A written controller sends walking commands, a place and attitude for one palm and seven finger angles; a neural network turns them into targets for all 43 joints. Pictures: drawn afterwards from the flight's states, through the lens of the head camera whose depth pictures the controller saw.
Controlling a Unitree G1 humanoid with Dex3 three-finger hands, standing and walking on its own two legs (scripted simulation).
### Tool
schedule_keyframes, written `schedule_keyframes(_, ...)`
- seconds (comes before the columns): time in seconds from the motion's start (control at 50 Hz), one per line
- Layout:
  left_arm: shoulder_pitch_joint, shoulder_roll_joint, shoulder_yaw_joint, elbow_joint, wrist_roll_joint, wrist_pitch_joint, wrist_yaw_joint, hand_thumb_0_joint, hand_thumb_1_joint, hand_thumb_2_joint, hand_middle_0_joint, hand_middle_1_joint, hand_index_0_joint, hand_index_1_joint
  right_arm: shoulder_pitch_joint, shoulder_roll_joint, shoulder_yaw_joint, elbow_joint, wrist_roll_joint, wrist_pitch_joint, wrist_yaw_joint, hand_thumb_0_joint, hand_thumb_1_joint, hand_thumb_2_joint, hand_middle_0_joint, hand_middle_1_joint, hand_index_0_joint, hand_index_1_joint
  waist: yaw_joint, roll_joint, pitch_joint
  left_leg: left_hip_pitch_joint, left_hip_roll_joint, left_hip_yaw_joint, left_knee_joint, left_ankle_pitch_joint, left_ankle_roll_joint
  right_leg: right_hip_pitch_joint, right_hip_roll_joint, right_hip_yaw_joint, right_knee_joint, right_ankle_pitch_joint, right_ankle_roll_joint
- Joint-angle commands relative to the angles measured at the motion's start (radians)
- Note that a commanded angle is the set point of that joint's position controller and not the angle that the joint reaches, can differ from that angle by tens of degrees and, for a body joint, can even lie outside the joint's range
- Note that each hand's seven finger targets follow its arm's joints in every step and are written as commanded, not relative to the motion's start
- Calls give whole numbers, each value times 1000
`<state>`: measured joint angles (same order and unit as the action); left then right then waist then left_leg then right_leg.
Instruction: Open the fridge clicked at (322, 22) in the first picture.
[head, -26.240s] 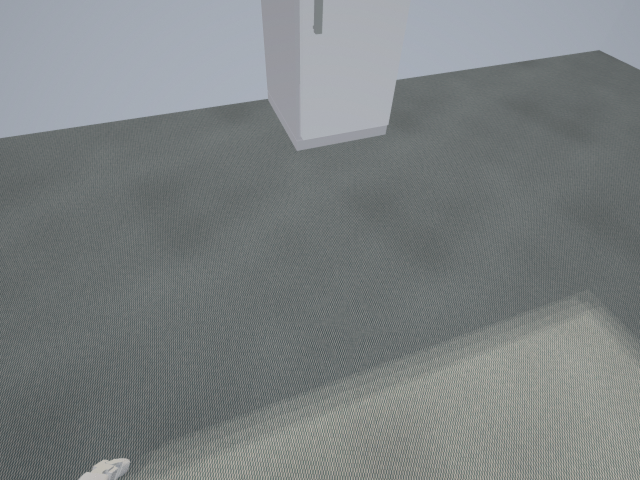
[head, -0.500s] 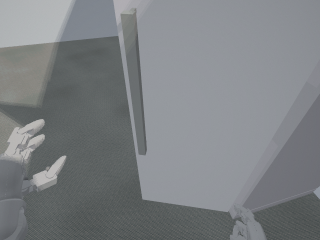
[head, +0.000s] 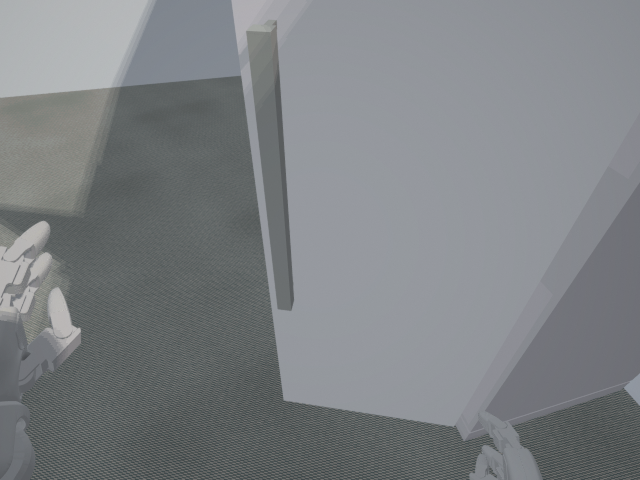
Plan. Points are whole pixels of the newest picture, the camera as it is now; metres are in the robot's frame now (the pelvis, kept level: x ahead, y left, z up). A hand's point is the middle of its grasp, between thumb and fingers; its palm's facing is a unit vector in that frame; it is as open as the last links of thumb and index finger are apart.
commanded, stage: step back with the hand held close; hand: left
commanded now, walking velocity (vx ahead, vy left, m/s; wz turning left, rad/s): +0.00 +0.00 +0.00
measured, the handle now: (280, 197) +0.49 +0.14 +0.11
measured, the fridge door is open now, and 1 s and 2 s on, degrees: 65 65 65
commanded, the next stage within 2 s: stop stepping back and stand still in 1.66 s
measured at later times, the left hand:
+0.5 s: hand (55, 352) +0.17 +0.28 +0.15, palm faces +0.40 -0.79 -0.47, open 7.4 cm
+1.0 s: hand out of the picture +0.10 +0.28 +0.16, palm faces +0.50 -0.76 -0.41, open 7.4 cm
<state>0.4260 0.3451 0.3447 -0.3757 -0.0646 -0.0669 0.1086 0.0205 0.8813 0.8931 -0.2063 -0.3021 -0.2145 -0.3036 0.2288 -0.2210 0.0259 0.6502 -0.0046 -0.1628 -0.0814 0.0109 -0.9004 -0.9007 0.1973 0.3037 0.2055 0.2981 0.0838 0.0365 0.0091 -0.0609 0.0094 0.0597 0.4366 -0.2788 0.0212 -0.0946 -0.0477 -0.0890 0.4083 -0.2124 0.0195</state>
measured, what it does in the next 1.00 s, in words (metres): shifts its weight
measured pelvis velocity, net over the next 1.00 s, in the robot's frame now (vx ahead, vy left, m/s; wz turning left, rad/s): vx -0.11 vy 0.01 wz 0.04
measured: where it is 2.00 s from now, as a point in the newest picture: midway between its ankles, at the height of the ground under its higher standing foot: outside the picture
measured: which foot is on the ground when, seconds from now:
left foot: down 0.00-1.00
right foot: down 0.00-1.00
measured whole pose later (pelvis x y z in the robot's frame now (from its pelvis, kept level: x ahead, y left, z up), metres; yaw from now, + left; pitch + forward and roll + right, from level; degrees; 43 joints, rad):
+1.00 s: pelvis -0.11 +0.01 -0.03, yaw +2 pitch -2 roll -1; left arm 0.42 0.40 0.47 -0.51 0.00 -0.29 0.14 0.02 0.88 0.90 -0.21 -0.30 -0.22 -0.30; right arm 0.25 -0.21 0.01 0.57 -0.01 -0.14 -0.06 0.01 -0.90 -0.90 0.20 0.30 0.21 0.30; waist 0.00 -0.05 0.06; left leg -0.46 -0.01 0.04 0.74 -0.33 0.05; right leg -0.45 -0.04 -0.03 0.64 -0.18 0.03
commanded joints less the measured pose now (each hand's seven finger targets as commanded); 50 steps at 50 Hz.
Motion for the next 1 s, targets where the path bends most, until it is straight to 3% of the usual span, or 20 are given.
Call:
schedule_keyframes(0.0, -130, 174, 107, -166, 0, -64, 10, 0, 900, 900, -200, -300, -200, -300, -141, -112, -39, -161, 0, -48, -11, 0, -900, -900, 200, 300, 200, 300, -9, 31, 19, -113, 5, -47, -115, 149, -10, 6, 37, 25, -56, 63, -29)
schedule_keyframes(0.06, -118, 163, 98, -162, -4, -62, 4, 0, 900, 900, -200, -300, -200, -300, -141, -115, -42, -165, 1, -44, -7, 0, -900, -900, 200, 300, 200, 300, -6, 16, -10, -103, 8, -46, -115, 165, -7, 23, 34, 29, -52, 77, -28)
schedule_keyframes(0.08, -174, 155, 71, -211, -1, -68, 2, 0, 900, 900, -200, -300, -200, -300, -147, -116, -40, -169, -2, -47, -6, 0, -900, -900, 200, 300, 200, 300, -11, 18, -35, -90, 3, -44, -109, 175, -3, 29, 33, 31, -53, 93, -26)
schedule_keyframes(0.1, -274, 274, 190, -258, 8, -117, 16, 0, 900, 900, -200, -300, -200, -300, -157, -137, -39, -210, 6, -24, -3, 0, -900, -900, 200, 300, 200, 300, -49, -18, 27, -188, 30, -39, -63, 72, 21, -51, -17, 113, -98, 91, -20)
schedule_keyframes(0.12, -153, 195, 133, -177, 11, -124, 10, 0, 900, 900, -200, -300, -200, -300, -143, -123, -40, -191, -1, -9, -5, 0, -900, -900, 200, 300, 200, 300, -54, -90, 16, -189, 20, -50, -29, 54, 23, -76, -46, 125, -113, 69, -27)
schedule_keyframes(0.14, -131, 213, 144, -191, 16, -127, 11, 0, 900, 900, -200, -300, -200, -300, -153, -126, -46, -198, -3, 0, -5, 0, -900, -900, 200, 300, 200, 300, -48, -109, 12, -182, 14, -51, -7, 64, 22, -92, -62, 145, -129, 80, -34)
schedule_keyframes(0.18, -71, 185, 120, -216, 23, -135, 14, 0, 900, 900, -200, -300, -200, -300, -139, -121, -46, -206, -6, 19, -2, 0, -900, -900, 200, 300, 200, 300, -58, -71, -49, -177, 17, -50, 16, 112, 17, -81, -85, 140, -94, 131, -44)
schedule_keyframes(0.24, 7, 220, 169, -282, 22, -153, 26, 0, 900, 900, -200, -300, -200, -300, -135, -131, -58, -229, -7, 35, -5, 0, -900, -900, 200, 300, 200, 300, -56, 29, -152, -177, 42, -69, -11, 271, 12, -2, -60, 95, 13, 289, -32)
schedule_keyframes(0.28, 52, 230, 183, -313, 20, -159, 31, 0, 900, 900, -200, -300, -200, -300, -132, -128, -61, -251, -2, 50, -5, 0, -900, -900, 200, 300, 200, 300, -56, 42, -187, -197, 59, -78, -10, 339, 13, 26, -43, 87, 67, 357, -22)
schedule_keyframes(0.36, 89, 253, 221, -335, 17, -166, 38, 0, 900, 900, -200, -300, -200, -300, -125, -123, -69, -274, 2, 68, -10, 0, -900, -900, 200, 300, 200, 300, -58, -4, -195, -259, 71, -88, 0, 351, 10, 50, -39, 90, 120, 431, -19)
schedule_keyframes(0.46, 81, 234, 213, -307, 23, -173, 45, 0, 900, 900, -200, -300, -200, -300, -115, -134, -74, -276, 7, 61, -15, 0, -900, -900, 200, 300, 200, 300, -63, 16, -124, -410, 100, -118, -54, 140, 33, 47, -18, 94, 169, 298, -6)
schedule_keyframes(0.56, 19, 216, 205, -322, 49, -198, 47, 0, 900, 900, -200, -300, -200, -300, -107, -148, -78, -278, 9, 36, -13, 0, -900, -900, 200, 300, 200, 300, -66, 86, -71, -653, 132, -163, -129, -243, 75, 134, 12, 92, 275, 183, 0)
schedule_keyframes(0.64, -26, 238, 227, -348, 66, -219, 47, 0, 900, 900, -200, -300, -200, -300, -96, -156, -80, -276, 4, 14, -9, 0, -900, -900, 200, 300, 200, 300, -67, 79, -51, -752, 142, -189, -128, -392, 93, 146, 23, 102, 320, 124, 0)
schedule_keyframes(0.7, -39, 217, 219, -349, 73, -236, 46, 0, 900, 900, -200, -300, -200, -300, -81, -152, -80, -273, 5, 0, -5, 0, -900, -900, 200, 300, 200, 300, -75, 75, -37, -801, 136, -183, -98, -471, 95, 135, 26, 118, 344, 80, -3)
schedule_keyframes(0.74, -73, 243, 240, -365, 78, -248, 46, 0, 900, 900, -200, -300, -200, -300, -75, -155, -83, -269, 1, -8, -2, 0, -900, -900, 200, 300, 200, 300, -76, 52, -37, -792, 110, -167, -55, -478, 86, 101, 11, 151, 302, 45, -11)
schedule_keyframes(0.76, -79, 225, 224, -364, 75, -254, 45, 0, 900, 900, -200, -300, -200, -300, -66, -144, -79, -264, 2, -15, 0, 0, -900, -900, 200, 300, 200, 300, -80, 33, -36, -772, 96, -158, -30, -474, 77, 69, -2, 167, 276, 13, -17)
schedule_keyframes(0.82, -89, 232, 224, -347, 70, -262, 46, 0, 900, 900, -200, -300, -200, -300, -58, -139, -77, -250, -1, -26, 5, 0, -900, -900, 200, 300, 200, 300, -84, -13, -6, -683, 55, -138, 49, -469, 51, -95, -36, 231, 147, -183, -39)
schedule_keyframes(0.86, -78, 233, 219, -337, 62, -266, 48, 0, 900, 900, -200, -300, -200, -300, -57, -126, -70, -240, -3, -28, 5, 0, -900, -900, 200, 300, 200, 300, -85, -24, -7, -597, 39, -130, 70, -401, 33, -180, -51, 227, 93, -229, -46)
schedule_keyframes(0.92, -58, 237, 225, -320, 57, -270, 51, 0, 900, 900, -200, -300, -200, -300, -58, -131, -70, -232, -3, -26, 9, 0, -900, -900, 200, 300, 200, 300, -84, -7, -24, -608, 48, -149, 41, -397, 35, -172, -36, 204, 112, -226, -39)
schedule_keyframes(0.98, -9, 255, 261, -334, 61, -288, 53, 0, 900, 900, -200, -300, -200, -300, -66, -133, -77, -239, 2, -33, 8, 0, -900, -900, 200, 300, 200, 300, -75, 50, -86, -702, 92, -188, -28, -384, 60, -17, 6, 169, 252, -37, -23)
